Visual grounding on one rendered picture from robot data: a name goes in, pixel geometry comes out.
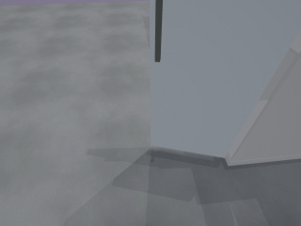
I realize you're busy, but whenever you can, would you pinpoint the fridge door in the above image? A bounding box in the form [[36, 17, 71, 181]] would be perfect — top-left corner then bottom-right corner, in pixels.
[[150, 0, 301, 158]]

